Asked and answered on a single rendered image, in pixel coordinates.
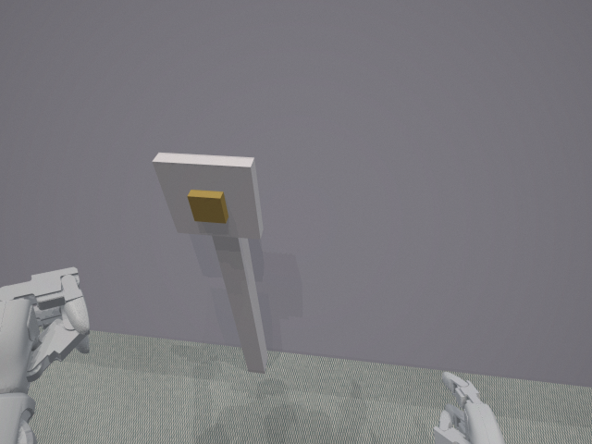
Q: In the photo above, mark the robot left forearm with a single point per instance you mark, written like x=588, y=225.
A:
x=16, y=410

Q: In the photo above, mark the panel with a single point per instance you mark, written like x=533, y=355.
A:
x=178, y=174

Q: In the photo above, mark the button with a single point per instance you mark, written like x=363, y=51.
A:
x=208, y=206

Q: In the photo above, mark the left robot hand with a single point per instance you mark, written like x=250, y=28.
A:
x=62, y=312

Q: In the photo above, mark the right robot hand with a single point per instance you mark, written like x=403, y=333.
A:
x=477, y=423

